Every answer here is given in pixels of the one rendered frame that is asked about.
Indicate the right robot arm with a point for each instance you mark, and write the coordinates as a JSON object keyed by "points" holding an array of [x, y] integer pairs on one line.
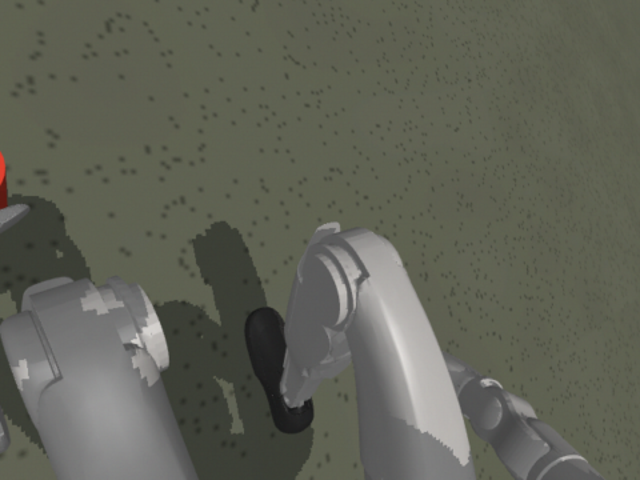
{"points": [[529, 448]]}

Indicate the right robot hand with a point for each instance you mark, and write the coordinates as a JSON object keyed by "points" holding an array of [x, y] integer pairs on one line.
{"points": [[460, 372]]}

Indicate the can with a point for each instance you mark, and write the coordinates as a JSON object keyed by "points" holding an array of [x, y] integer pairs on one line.
{"points": [[3, 189]]}

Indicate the left robot hand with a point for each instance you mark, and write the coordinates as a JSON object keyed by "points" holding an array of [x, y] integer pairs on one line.
{"points": [[11, 215]]}

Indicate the right robot foot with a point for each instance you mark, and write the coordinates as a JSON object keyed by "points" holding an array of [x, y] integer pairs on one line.
{"points": [[265, 340]]}

